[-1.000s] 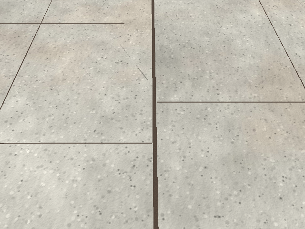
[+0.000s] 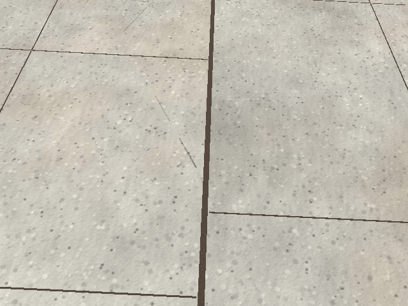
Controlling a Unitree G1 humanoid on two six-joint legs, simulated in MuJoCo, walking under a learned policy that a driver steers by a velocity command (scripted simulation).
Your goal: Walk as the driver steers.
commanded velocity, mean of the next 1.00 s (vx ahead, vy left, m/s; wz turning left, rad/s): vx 0.24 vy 0.00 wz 0.00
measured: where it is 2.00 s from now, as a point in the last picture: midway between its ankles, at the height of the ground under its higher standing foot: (200, 252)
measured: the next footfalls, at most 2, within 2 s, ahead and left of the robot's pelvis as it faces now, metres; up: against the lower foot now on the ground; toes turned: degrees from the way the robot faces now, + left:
right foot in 0.24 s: +0.08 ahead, -0.13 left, +0.00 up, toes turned -2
left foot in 0.66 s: +0.35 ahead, +0.13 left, +0.00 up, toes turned +4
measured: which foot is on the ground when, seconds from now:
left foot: down 0.00-0.24, up 0.26-0.64, down 0.66-1.00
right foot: up 0.00-0.22, down 0.24-0.68, up 0.70-0.96, down 0.98-1.00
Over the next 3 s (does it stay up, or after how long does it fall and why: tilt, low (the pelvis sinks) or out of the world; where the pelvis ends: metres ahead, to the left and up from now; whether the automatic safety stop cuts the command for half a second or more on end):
stays up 1.16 0.21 -0.01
